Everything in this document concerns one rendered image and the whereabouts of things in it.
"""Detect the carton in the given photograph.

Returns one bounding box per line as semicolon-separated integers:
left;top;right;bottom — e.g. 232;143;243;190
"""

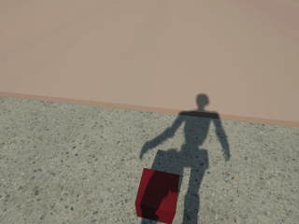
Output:
135;168;179;224

